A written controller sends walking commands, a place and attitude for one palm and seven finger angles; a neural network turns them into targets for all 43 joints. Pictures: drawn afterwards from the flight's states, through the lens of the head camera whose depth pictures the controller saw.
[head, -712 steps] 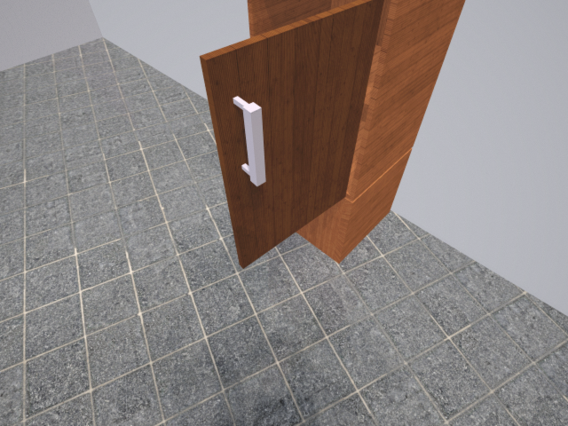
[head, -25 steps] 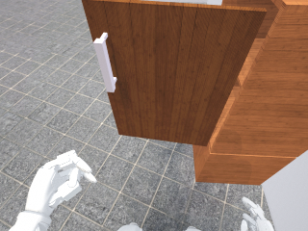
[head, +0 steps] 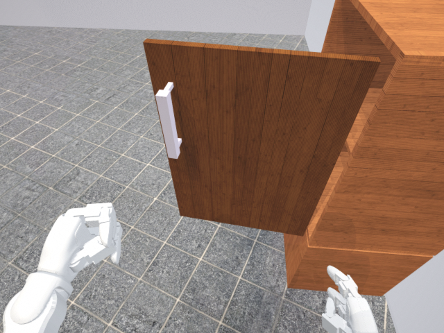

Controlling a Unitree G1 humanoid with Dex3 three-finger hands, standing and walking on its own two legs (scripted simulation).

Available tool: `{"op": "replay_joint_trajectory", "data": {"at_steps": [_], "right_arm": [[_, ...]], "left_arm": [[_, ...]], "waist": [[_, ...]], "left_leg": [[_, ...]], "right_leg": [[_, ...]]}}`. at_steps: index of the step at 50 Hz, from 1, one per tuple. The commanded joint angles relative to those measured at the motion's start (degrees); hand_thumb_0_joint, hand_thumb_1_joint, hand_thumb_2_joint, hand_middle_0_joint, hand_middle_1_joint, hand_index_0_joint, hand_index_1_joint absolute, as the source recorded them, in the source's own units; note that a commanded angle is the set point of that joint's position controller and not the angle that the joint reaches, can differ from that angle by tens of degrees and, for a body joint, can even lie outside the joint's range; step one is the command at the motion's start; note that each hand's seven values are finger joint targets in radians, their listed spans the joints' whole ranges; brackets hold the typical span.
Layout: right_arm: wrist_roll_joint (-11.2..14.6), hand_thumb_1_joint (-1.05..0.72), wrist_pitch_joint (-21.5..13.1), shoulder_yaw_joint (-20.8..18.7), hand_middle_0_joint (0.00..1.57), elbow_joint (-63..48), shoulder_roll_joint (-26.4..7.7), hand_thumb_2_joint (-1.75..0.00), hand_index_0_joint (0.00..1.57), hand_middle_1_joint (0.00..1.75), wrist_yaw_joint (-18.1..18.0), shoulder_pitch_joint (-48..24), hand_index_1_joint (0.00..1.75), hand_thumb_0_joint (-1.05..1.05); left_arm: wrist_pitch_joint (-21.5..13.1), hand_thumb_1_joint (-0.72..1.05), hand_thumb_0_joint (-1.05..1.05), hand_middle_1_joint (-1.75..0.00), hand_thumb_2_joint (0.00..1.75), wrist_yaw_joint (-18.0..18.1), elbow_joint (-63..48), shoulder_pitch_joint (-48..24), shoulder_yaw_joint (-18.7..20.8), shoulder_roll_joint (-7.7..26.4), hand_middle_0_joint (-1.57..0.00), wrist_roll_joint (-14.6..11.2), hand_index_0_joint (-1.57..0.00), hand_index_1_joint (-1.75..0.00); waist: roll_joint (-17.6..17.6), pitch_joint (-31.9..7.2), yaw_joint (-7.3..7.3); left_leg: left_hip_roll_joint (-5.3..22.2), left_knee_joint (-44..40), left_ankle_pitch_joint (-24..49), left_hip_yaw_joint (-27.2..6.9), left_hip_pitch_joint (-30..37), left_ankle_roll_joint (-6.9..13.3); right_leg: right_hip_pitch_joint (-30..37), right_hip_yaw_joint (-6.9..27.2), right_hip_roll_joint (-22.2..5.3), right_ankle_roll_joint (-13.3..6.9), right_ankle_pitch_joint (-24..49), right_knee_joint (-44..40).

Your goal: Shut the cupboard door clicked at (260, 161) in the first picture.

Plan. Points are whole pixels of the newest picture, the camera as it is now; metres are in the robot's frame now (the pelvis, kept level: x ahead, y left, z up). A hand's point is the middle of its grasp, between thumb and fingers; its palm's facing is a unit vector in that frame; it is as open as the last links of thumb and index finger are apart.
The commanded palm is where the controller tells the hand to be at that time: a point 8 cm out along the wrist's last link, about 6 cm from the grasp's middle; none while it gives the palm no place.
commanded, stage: raise the hand and make a fist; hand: left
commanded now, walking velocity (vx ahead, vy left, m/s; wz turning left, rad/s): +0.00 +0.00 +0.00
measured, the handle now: (172, 122) +0.51 +0.16 +0.11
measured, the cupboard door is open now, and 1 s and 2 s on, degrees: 84 84 84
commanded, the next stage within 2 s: bring the fist close to the handle in 0.42 s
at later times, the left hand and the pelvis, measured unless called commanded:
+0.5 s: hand (120, 244) +0.22 +0.17 +0.12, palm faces -0.05 -0.99 -0.09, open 3.1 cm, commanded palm +0.19 +0.23 +0.12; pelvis -0.01 -0.01 +0.01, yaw +0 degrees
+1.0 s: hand (148, 196) +0.31 +0.16 +0.11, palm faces -0.05 -1.00 -0.06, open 3.1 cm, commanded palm +0.29 +0.21 +0.12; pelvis +0.00 -0.03 +0.01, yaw -1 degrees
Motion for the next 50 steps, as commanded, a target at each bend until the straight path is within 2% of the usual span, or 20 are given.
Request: {"op": "replay_joint_trajectory", "data": {"at_steps": [1,2,4,8,9,12,13,14,17,20,23,27,28,33,35,39,43,44,47,50], "right_arm": [[0.5,-0.9,-3.7,-3.1,0.2,-7.3,-7.3,-0.9,0.2,0.3,-0.4,-5.0,0.3,0.0],[0.7,-0.9,-4.0,-3.2,0.2,-7.2,-7.4,-0.9,0.2,0.3,-0.3,-5.1,0.3,0.0],[1.0,-0.9,-4.0,-3.4,0.2,-7.2,-7.7,-0.9,0.2,0.3,-0.3,-5.0,0.3,0.0],[0.7,-0.9,-3.9,-3.8,0.2,-8.0,-8.5,-0.9,0.2,0.3,-0.5,-5.7,0.3,0.0],[0.6,-0.9,-3.8,-3.7,0.2,-8.5,-8.0,-0.9,0.2,0.3,-0.4,-6.0,0.3,0.0],[0.1,-0.9,-4.2,-3.9,0.2,-8.8,-7.5,-0.9,0.2,0.3,-0.4,-6.1,0.3,0.0],[-0.2,-0.9,-4.2,-3.7,0.2,-8.2,-7.4,-0.9,0.2,0.3,-0.5,-5.9,0.3,0.0],[-0.2,-0.9,-4.4,-3.4,0.2,-8.0,-6.9,-0.9,0.2,0.3,-0.2,-5.7,0.3,0.0],[0.1,-0.9,-5.0,-3.6,0.2,-6.6,-7.0,-0.9,0.2,0.3,0.0,-5.2,0.3,0.0],[0.5,-0.9,-5.0,-3.9,0.2,-6.2,-7.7,-0.9,0.2,0.3,0.0,-5.0,0.3,0.0],[0.7,-0.9,-5.1,-4.0,0.2,-6.4,-8.4,-0.9,0.2,0.3,-0.4,-5.4,0.3,0.0],[0.5,-0.9,-5.2,-3.9,0.2,-7.4,-8.0,-0.9,0.2,0.3,-1.0,-6.4,0.3,0.0],[0.3,-0.9,-5.0,-3.7,0.2,-6.7,-8.3,-0.9,0.2,0.3,-1.3,-6.1,0.3,0.0],[0.2,-0.9,-5.1,-3.3,0.2,-4.3,-7.9,-0.9,0.2,0.3,-1.6,-5.5,0.3,0.0],[0.6,-0.9,-5.0,-3.5,0.2,-3.6,-8.0,-0.9,0.2,0.3,-1.6,-5.2,0.3,0.0],[0.7,-0.9,-4.3,-3.8,0.2,-3.9,-8.6,-0.9,0.2,0.3,-1.5,-4.6,0.3,0.0],[0.3,-0.9,-2.4,-4.1,0.2,-4.5,-9.0,-0.9,0.2,0.3,-1.4,-5.0,0.3,0.0],[0.3,-0.9,-2.1,-4.0,0.2,-5.1,-8.6,-0.9,0.2,0.3,-1.2,-5.5,0.3,0.0],[0.2,-0.9,-2.1,-3.9,0.2,-5.1,-7.9,-0.9,0.2,0.3,-1.0,-6.0,0.3,0.0],[0.1,-0.9,-2.1,-4.2,0.2,-4.1,-8.0,-0.9,0.2,0.3,-0.8,-4.6,0.3,0.0]], "left_arm": [[-4.4,0.9,0.0,-1.5,0.9,0.2,-11.7,-12.0,5.2,7.2,-1.3,-2.2,-1.3,-1.5],[-3.3,0.9,0.0,-1.5,0.9,-0.5,-9.4,-10.5,3.8,6.0,-1.3,-2.0,-1.3,-1.5],[-0.6,0.9,0.0,-1.5,0.9,-2.0,-4.9,-7.0,1.9,3.8,-1.3,-1.8,-1.3,-1.5],[1.7,0.9,0.0,-1.5,0.9,-2.4,-5.2,-5.6,6.2,8.2,-1.3,-1.8,-1.3,-1.5],[1.3,0.9,0.0,-1.5,0.9,-2.4,-7.5,-6.8,5.6,7.1,-1.3,-2.0,-1.3,-1.5],[-2.5,0.9,0.0,-1.5,0.9,-0.1,-14.1,-10.8,8.9,10.0,-1.3,-2.2,-1.3,-1.5],[-3.9,0.9,0.0,-1.5,0.9,1.0,-15.7,-11.7,10.2,11.6,-1.3,-2.1,-1.3,-1.5],[-5.2,0.9,0.0,-1.5,0.9,1.5,-16.2,-12.0,8.6,9.8,-1.3,-1.8,-1.3,-1.5],[-6.9,0.9,0.0,-1.5,0.9,2.1,-13.1,-10.8,6.4,7.5,-1.3,-1.2,-1.3,-1.5],[-4.6,0.9,0.0,-1.5,0.9,0.5,-7.8,-8.6,3.3,5.3,-1.3,-0.7,-1.3,-1.5],[-1.6,0.9,0.0,-1.5,0.9,-1.1,-4.8,-7.0,3.7,6.6,-1.3,-0.8,-1.3,-1.5],[-1.9,0.9,0.0,-1.5,0.9,-0.8,-9.5,-11.8,5.6,8.4,-1.3,-1.3,-1.3,-1.5],[-2.8,0.9,0.0,-1.5,0.9,0.0,-10.4,-16.2,7.0,10.5,-1.3,-1.5,-1.3,-1.5],[-6.5,0.9,0.0,-1.5,0.9,2.1,-6.4,-26.2,5.6,9.0,-1.3,-0.9,-1.3,-1.5],[-5.8,0.9,0.0,-1.5,0.9,1.5,-1.3,-28.4,2.8,7.2,-1.3,-0.2,-1.3,-1.5],[-2.1,0.9,0.0,-1.5,0.9,-0.3,6.4,-27.2,0.8,6.1,-1.3,0.6,-1.3,-1.5],[-0.4,0.9,0.0,-1.5,0.9,0.3,10.0,-28.7,10.0,14.1,-1.3,-0.2,-1.3,-1.5],[-0.9,0.9,0.0,-1.5,0.9,0.4,9.2,-30.2,9.9,13.0,-1.3,-0.5,-1.3,-1.5],[-4.0,0.9,0.0,-1.5,0.9,1.8,5.9,-37.7,10.6,13.6,-1.3,-0.7,-1.3,-1.5],[-6.0,0.9,0.0,-1.5,0.9,1.9,7.7,-39.8,8.6,12.3,-1.3,0.1,-1.3,-1.5]], "waist": [[3.0,-6.8,-1.25],[3.1,-5.2,-1.36],[-1.2,-2.4,-1.39],[-5.7,-2.8,-0.26],[-4.5,-4.6,-0.29],[-1.1,-9.6,0.25],[-0.1,-8.9,0.47],[2.4,-9.2,0.18],[3.9,-6.0,-0.81],[-0.2,-1.9,-1.68],[-2.0,0.0,-1.19],[-4.1,-4.0,-1.14],[-3.7,-3.5,-1.43],[0.1,-4.4,-2.5],[-0.4,-3.3,-3.29],[-2.9,-5.2,-2.42],[-6.8,-8.6,-0.28],[-6.9,-10.4,-0.26],[-1.5,-13.1,-0.56],[-0.8,-12.8,-1.88]], "left_leg": [[1.9,-9.6,18.5,-4.4,6.4,-1.9],[1.9,-10.0,17.1,-4.4,6.0,-1.9],[1.8,-10.6,15.5,-4.0,4.2,-1.5],[1.3,-11.0,14.2,-3.8,2.7,-1.1],[1.1,-11.1,14.4,-3.3,3.4,-1.0],[1.0,-10.9,16.5,-3.2,6.6,-1.2],[1.1,-10.8,17.0,-3.3,6.5,-1.4],[1.0,-11.1,17.2,-3.2,7.3,-1.5],[1.3,-11.0,15.1,-3.0,7.1,-1.7],[1.4,-11.3,10.9,-3.0,4.7,-1.3],[1.1,-11.3,8.5,-2.8,2.8,-1.0],[0.8,-10.9,9.3,-2.6,4.1,-0.6],[0.8,-10.6,8.9,-2.8,4.0,-0.6],[1.0,-10.9,8.0,-3.3,6.1,-0.9],[0.9,-11.0,7.2,-2.9,5.9,-0.9],[0.7,-10.6,10.3,-2.5,4.9,-0.8],[0.5,-9.9,14.2,-1.5,2.3,-0.9],[0.2,-9.8,15.4,-1.1,2.4,-0.9],[0.2,-9.6,18.3,-0.7,5.4,-1.1],[0.5,-9.1,19.9,-0.3,6.8,-1.1]], "right_leg": [[3.9,0.1,1.8,-1.6,15.0,-5.5],[3.4,0.1,1.7,-1.6,14.0,-6.1],[3.5,0.3,1.7,-1.4,13.8,-7.5],[5.8,1.3,1.1,-1.3,12.8,-8.7],[6.3,1.5,1.2,-1.2,12.7,-8.6],[7.1,1.2,1.3,-1.2,13.8,-7.4],[7.6,1.5,1.4,-1.5,13.9,-7.4],[7.2,1.2,1.5,-1.6,13.6,-7.2],[4.5,1.1,1.6,-1.6,12.0,-7.6],[3.2,1.6,1.5,-1.2,8.7,-9.2],[3.4,2.9,1.0,-1.1,6.0,-10.8],[4.4,3.1,0.9,-0.5,5.3,-10.7],[4.5,3.6,0.9,-0.6,4.2,-10.8],[2.6,2.9,1.3,-0.9,3.5,-9.7],[1.8,3.2,1.1,-0.8,3.3,-10.2],[3.9,3.8,0.5,-0.7,8.0,-10.0],[8.8,5.2,-0.3,-0.3,12.5,-9.6],[10.0,5.5,-0.6,-0.1,14.6,-9.2],[10.4,4.9,-0.3,-0.3,19.2,-7.7],[9.1,4.8,0.1,-0.2,22.5,-7.4]]}}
